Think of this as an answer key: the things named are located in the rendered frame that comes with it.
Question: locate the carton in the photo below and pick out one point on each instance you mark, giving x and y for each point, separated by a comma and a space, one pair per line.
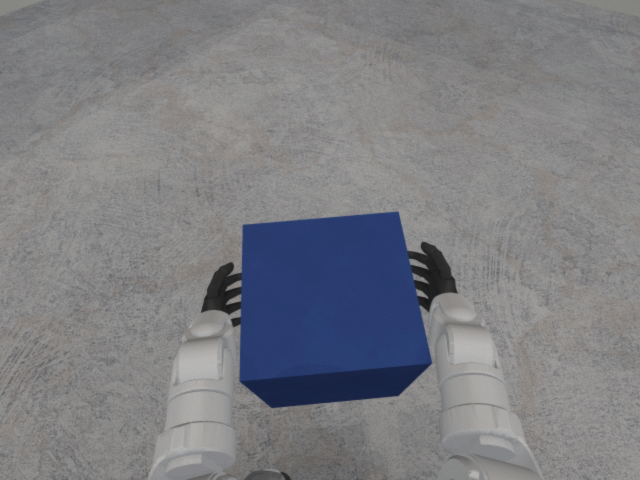
329, 311

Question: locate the right robot hand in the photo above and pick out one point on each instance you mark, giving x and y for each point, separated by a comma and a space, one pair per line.
438, 274

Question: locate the robot left forearm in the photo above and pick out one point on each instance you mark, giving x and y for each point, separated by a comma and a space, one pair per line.
198, 438

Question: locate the left robot hand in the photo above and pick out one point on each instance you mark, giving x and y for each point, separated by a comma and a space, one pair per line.
217, 297

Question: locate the robot right forearm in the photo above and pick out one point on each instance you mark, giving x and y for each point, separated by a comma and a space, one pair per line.
476, 416

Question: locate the robot right upper arm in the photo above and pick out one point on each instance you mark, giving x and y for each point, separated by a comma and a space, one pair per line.
468, 466

